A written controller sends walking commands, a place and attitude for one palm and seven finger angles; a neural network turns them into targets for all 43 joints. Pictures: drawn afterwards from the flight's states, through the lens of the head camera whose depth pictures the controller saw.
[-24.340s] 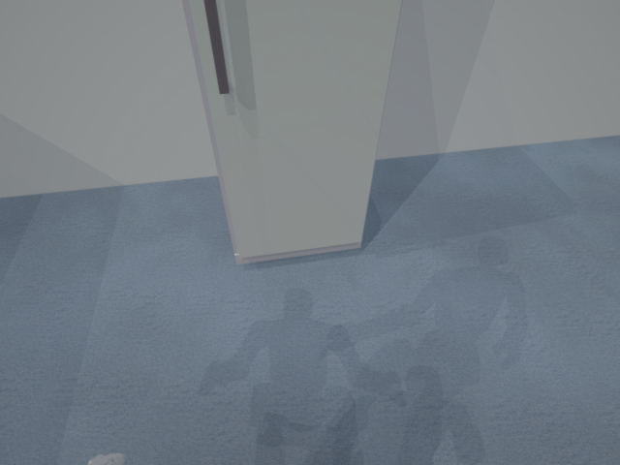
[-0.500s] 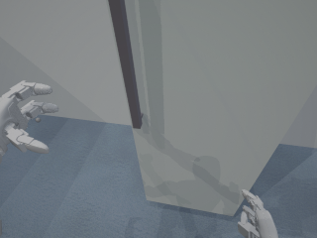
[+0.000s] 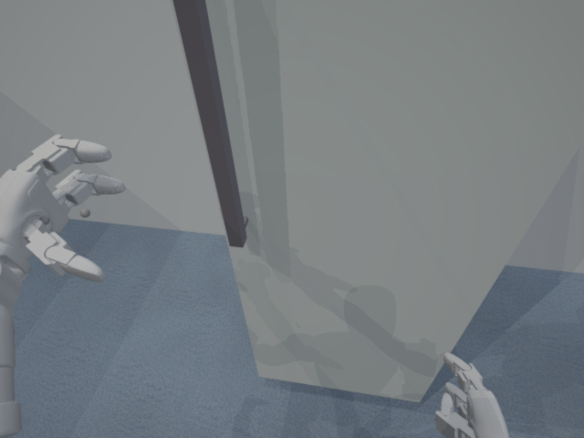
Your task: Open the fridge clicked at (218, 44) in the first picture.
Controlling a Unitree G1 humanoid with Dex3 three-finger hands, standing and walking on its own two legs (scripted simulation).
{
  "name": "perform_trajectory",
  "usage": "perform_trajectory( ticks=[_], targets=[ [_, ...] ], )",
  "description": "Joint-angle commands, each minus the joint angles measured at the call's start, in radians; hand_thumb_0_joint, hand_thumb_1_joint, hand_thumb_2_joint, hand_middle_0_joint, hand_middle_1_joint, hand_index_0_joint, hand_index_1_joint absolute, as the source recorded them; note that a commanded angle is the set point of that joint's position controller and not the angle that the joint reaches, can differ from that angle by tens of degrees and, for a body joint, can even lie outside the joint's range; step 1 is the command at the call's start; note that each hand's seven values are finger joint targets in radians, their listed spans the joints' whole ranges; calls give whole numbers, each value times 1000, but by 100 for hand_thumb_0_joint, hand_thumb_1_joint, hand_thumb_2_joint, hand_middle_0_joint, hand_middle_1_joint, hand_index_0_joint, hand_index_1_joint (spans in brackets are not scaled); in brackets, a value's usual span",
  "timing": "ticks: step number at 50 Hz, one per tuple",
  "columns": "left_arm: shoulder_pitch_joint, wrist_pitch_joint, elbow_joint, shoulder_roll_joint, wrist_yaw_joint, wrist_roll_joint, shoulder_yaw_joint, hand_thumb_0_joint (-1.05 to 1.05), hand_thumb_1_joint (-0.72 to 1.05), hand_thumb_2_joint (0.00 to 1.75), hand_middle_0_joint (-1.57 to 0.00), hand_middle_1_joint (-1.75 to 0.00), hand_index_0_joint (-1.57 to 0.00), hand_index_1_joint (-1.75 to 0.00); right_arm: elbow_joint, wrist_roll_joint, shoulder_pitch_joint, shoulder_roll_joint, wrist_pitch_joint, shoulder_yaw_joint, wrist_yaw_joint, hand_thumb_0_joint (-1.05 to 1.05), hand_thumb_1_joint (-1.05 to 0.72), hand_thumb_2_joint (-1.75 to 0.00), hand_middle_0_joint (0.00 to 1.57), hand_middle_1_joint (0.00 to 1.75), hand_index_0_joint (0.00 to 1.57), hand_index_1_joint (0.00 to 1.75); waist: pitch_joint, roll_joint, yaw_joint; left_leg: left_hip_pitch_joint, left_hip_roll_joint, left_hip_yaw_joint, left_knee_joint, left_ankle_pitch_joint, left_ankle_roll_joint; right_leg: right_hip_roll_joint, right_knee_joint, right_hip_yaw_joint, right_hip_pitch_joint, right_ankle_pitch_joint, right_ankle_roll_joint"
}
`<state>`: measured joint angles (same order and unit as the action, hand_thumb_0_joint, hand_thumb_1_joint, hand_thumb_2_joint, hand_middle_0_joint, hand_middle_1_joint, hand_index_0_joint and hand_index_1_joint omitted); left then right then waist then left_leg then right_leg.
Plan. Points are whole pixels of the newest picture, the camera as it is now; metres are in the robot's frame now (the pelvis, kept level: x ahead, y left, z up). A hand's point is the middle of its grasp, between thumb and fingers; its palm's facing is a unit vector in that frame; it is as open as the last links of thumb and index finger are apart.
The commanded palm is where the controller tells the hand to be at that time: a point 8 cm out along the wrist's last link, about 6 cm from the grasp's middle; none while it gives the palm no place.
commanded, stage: move the hooked fingers beside the handle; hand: left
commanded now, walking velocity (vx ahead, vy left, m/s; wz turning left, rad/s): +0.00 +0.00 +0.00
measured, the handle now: (217, 104) +0.44 +0.13 +0.27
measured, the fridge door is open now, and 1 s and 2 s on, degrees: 0 0 0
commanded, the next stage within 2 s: none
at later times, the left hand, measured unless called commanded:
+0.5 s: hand (110, 203) +0.33 +0.26 +0.19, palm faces +0.02 -0.99 -0.10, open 13.9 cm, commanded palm +0.30 +0.29 +0.21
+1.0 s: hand (139, 177) +0.36 +0.22 +0.22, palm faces -0.02 -1.00 -0.05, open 13.9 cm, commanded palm +0.34 +0.27 +0.20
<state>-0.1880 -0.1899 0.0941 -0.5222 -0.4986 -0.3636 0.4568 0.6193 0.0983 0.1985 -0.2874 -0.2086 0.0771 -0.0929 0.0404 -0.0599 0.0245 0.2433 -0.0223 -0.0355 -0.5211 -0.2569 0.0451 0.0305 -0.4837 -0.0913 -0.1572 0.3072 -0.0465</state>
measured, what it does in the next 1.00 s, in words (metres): stands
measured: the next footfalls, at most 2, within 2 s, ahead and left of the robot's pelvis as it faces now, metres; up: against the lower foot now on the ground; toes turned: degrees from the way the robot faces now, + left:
none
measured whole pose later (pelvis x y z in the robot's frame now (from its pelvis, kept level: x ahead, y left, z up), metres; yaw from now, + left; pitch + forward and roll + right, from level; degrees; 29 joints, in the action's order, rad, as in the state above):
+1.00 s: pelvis +0.00 +0.01 +0.00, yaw +0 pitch -1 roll +0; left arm -0.43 -0.21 0.29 -0.44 -0.31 -0.28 0.32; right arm 0.64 0.10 0.22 -0.27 -0.12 0.08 -0.09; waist 0.04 -0.04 0.00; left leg 0.21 -0.04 -0.05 -0.46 -0.23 0.05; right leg 0.02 -0.45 -0.08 -0.14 0.28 -0.04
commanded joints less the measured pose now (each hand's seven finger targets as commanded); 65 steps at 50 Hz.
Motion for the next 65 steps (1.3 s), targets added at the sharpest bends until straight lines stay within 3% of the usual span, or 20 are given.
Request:
perform_trajectory(
  ticks=[1, 2, 6, 11, 13, 17, 18, 21, 23, 26, 30, 35, 44, 46, 51, 53, 55, 59, 62, 65],
  targets=[
    [-255, -21, -15, -325, 47, 4, 153, 0, -50, 30, -30, -120, -30, -120, -165, 11, -132, -119, -43, -46, -2, 0, -90, -90, 20, 30, 20, 30, 93, -11, 22, -108, 23, 93, 48, 210, 0, -55, 70, 64, -97, -311, 37],
    [-282, -40, -33, -299, 46, 14, 112, 0, -50, 30, -30, -120, -30, -120, -175, 15, -138, -119, -39, -47, 0, 0, -90, -90, 20, 30, 20, 30, 93, -60, 17, -123, 23, 95, 54, 205, -3, -53, 69, 60, -113, -288, 31],
    [-356, -37, -216, -210, 38, 21, -12, 0, -50, 30, -30, -120, -30, -120, -216, 18, -147, -103, -43, -46, 0, 0, -90, -90, 20, 30, 20, 30, 190, -41, -5, -213, 28, 108, 42, 244, 6, -45, 57, 51, -109, -297, 27],
    [-415, 62, -359, -242, 84, -7, 52, 0, -50, 30, -30, -120, -30, -120, -195, 2, -146, -91, -61, -42, -13, 0, -90, -90, 20, 30, 20, 30, 298, -18, 4, -294, 33, 133, 50, 281, 1, -36, 50, 42, -77, -297, 21],
    [-392, 59, -283, -267, 120, 3, 79, 0, -50, 30, -30, -120, -30, -120, -162, -4, -132, -97, -53, -43, -13, 0, -90, -90, 20, 30, 20, 30, 239, -8, 11, -262, 39, 129, 67, 248, -7, -38, 68, 41, -85, -263, 19],
    [-429, -35, -81, -195, 166, 47, 7, 0, -50, 30, -30, -120, -30, -120, -144, 7, -134, -101, -20, -40, -14, 0, -90, -90, 20, 30, 20, 30, 92, -19, -4, -173, 38, 128, 111, 138, -15, -42, 83, 36, -142, -174, 18],
    [-411, -54, -50, -210, 172, 53, 16, 0, -50, 30, -30, -120, -30, -120, -141, 7, -129, -108, -11, -45, -11, 0, -90, -90, 20, 30, 20, 30, 96, 30, 3, -166, 39, 123, 105, 153, -11, -45, 93, 43, -118, -190, 16],
    [-477, -71, -95, -197, 155, 67, -26, 0, -50, 30, -30, -120, -30, -120, -176, 9, -142, -104, 2, -43, -11, 0, -90, -90, 20, 30, 20, 30, 181, -18, -4, -206, 31, 117, 90, 208, -8, -49, 79, 47, -86, -242, 13],
    [-530, -32, -165, -153, 136, 60, -86, 0, -50, 30, -30, -120, -30, -120, -183, 10, -147, -92, 2, -39, -10, 0, -90, -90, 20, 30, 20, 30, 231, 0, -20, -252, 36, 114, 73, 248, -2, -47, 80, 51, -74, -275, 14],
    [-601, 35, -211, -182, 125, 38, -53, 0, -50, 30, -30, -120, -30, -120, -180, 3, -146, -90, -10, -36, -15, 0, -90, -90, 20, 30, 20, 30, 298, -14, -21, -304, 33, 126, 68, 272, -1, -41, 73, 51, -67, -289, 13],
    [-545, 43, -100, -205, 147, 42, -4, 0, -50, 30, -30, -120, -30, -120, -152, 1, -127, -97, -4, -42, -13, 0, -90, -90, 20, 30, 20, 30, 230, 14, -7, -257, 37, 123, 83, 272, -7, -42, 77, 47, -69, -294, 11],
    [-519, -43, 21, -147, 181, 72, -71, 0, -50, 30, -30, -120, -30, -120, -151, 9, -122, -107, 23, -49, -7, 0, -90, -90, 20, 30, 20, 30, 125, 17, -10, -179, 37, 119, 107, 191, -11, -48, 91, 45, -105, -229, 11],
    [-690, 84, -155, -206, 199, 61, -26, 0, -50, 30, -30, -120, -30, -120, -155, -5, -116, -99, 17, -49, -10, 0, -90, -90, 20, 30, 20, 30, 333, -18, -17, -313, 37, 111, 76, 337, -1, -44, 80, 64, -26, -342, 11],
    [-628, 69, -31, -207, 198, 63, -7, 0, -50, 30, -30, -120, -30, -120, -138, -2, -99, -103, 23, -50, -11, 0, -90, -90, 20, 30, 20, 30, 270, 9, -15, -268, 36, 103, 81, 306, -2, -43, 85, 62, -38, -335, 12],
    [-621, -35, 200, -131, 184, 87, -119, 0, -50, 30, -30, -120, -30, -120, -123, 16, -79, -123, 55, -56, -13, 0, -90, -90, 20, 30, 20, 30, 83, 32, -44, -143, 34, 94, 105, 143, 2, -50, 116, 66, -127, -218, 18],
    [-654, -28, 180, -142, 183, 88, -125, 0, -50, 30, -30, -120, -30, -120, -131, 16, -76, -129, 58, -65, -13, 0, -90, -90, 20, 30, 20, 30, 124, 69, -46, -157, 37, 91, 92, 155, 10, -55, 119, 74, -111, -227, 18],
    [-792, 19, 51, -128, 182, 87, -157, 0, -50, 30, -30, -120, -30, -120, -152, 14, -90, -116, 51, -60, -14, 0, -90, -90, 20, 30, 20, 30, 221, -7, -56, -221, 31, 96, 80, 202, 11, -53, 102, 75, -91, -261, 13],
    [-920, 135, -40, -201, 206, 70, -81, 0, -50, 30, -30, -120, -30, -120, -129, -3, -72, -111, 35, -56, -16, 0, -90, -90, 20, 30, 20, 30, 353, -6, -56, -307, 32, 110, 70, 273, 13, -42, 95, 80, -43, -307, 13],
    [-812, 132, 114, -237, 225, 77, -9, 0, -50, 30, -30, -120, -30, -120, -107, -4, -52, -114, 36, -58, -14, 0, -90, -90, 20, 30, 20, 30, 313, 32, -33, -254, 30, 96, 78, 268, 11, -43, 93, 80, -18, -324, 16],
    [-656, 58, 280, -222, 223, 105, -26, 0, -50, 30, -30, -120, -30, -120, -110, 6, -42, -123, 60, -61, -5, 0, -90, -90, 20, 30, 20, 30, 194, 49, -12, -150, 29, 74, 96, 237, 8, -54, 93, 78, -23, -339, 17]
  ],
)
